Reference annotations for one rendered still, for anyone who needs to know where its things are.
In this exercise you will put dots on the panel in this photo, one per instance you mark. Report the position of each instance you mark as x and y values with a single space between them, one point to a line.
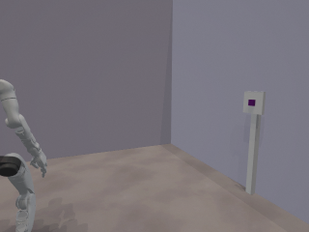
256 111

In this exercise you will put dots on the robot right upper arm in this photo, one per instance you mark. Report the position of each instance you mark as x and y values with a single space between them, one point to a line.
10 104

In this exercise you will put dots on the right robot thigh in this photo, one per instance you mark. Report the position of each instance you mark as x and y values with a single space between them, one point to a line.
16 169

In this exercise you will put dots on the robot right forearm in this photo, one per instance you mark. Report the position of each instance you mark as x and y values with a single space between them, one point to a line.
27 138

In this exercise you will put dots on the robot right hand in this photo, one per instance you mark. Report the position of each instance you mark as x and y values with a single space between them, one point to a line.
39 161

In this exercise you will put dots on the robot right shin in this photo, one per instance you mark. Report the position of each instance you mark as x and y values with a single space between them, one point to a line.
24 219

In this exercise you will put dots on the button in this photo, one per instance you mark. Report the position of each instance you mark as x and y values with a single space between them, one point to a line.
251 102

